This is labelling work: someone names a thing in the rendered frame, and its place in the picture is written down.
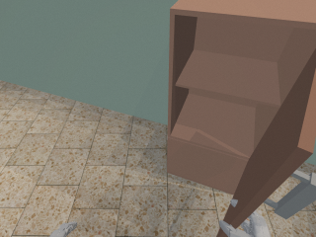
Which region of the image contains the cupboard door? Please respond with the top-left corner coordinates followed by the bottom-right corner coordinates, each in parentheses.
top-left (216, 48), bottom-right (316, 237)

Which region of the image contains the handle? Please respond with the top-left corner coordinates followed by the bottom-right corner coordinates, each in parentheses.
top-left (264, 170), bottom-right (316, 219)

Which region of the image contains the robot right hand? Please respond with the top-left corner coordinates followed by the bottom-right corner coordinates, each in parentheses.
top-left (219, 198), bottom-right (272, 237)

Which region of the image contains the robot left hand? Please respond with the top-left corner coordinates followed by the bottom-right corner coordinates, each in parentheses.
top-left (49, 221), bottom-right (78, 237)

